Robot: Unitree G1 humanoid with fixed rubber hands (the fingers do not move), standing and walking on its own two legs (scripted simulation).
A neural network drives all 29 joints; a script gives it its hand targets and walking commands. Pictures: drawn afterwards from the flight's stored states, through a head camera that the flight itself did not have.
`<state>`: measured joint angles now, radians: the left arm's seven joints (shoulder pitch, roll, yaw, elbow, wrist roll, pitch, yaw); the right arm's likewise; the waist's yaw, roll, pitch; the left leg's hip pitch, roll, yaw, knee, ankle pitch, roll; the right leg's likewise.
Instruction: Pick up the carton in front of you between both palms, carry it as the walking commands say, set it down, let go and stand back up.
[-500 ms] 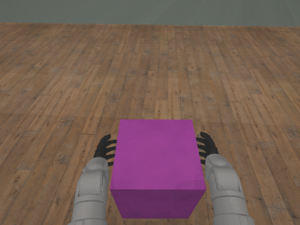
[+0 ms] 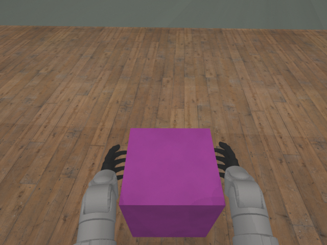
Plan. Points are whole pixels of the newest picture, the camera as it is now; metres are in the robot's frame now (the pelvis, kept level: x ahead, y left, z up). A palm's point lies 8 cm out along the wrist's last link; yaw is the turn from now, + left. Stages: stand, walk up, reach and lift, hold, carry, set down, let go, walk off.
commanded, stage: carry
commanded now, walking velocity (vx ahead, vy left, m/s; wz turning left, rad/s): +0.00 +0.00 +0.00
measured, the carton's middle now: (169, 185) +0.30 +0.00 -0.04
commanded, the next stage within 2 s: hold in 0.18 s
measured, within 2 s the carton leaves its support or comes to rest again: neither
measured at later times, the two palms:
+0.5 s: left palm (95, 186) +0.26 +0.18 +0.04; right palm (217, 168) +0.30 -0.12 +0.04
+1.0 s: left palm (119, 194) +0.33 +0.16 -0.15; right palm (210, 190) +0.34 -0.14 -0.16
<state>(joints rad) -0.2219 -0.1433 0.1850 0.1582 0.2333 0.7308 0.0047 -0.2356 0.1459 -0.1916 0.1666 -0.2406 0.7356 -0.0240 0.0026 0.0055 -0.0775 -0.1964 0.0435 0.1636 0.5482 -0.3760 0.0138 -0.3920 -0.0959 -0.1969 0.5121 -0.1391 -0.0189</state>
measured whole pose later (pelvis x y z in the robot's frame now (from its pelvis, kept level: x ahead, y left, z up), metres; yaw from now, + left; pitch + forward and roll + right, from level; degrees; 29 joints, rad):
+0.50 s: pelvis -0.02 -0.01 +0.01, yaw +9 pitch -6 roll +0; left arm -0.32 -0.16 0.27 0.33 0.28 0.62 -0.03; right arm -0.32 0.17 -0.27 0.27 -0.30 0.68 -0.01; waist -0.02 0.04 0.10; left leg -0.05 -0.02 -0.06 0.45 -0.29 0.01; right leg -0.17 -0.01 0.02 0.40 -0.11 0.02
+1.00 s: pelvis -0.05 -0.03 -0.07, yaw +11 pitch +27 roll +1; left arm -0.68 -0.06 0.36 0.63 0.24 0.15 -0.04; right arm -0.56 0.18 -0.43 0.43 -0.26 0.20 -0.08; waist -0.05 0.05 0.02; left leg -1.08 -0.08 -0.10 1.02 -0.41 -0.03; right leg -1.19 0.02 0.07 0.93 -0.22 0.02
